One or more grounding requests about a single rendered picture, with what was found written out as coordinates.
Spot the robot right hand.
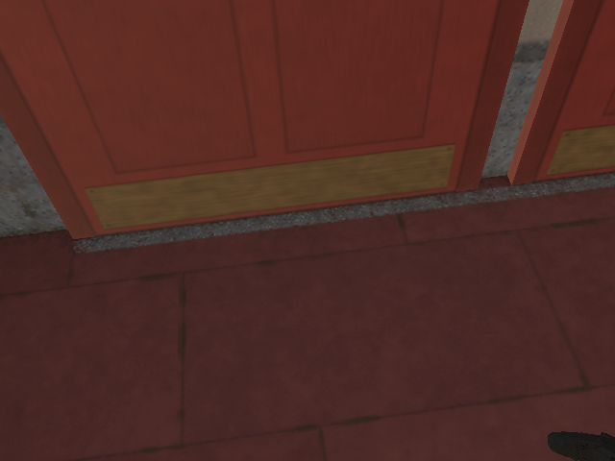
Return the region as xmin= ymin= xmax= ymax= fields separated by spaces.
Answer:
xmin=548 ymin=431 xmax=615 ymax=461

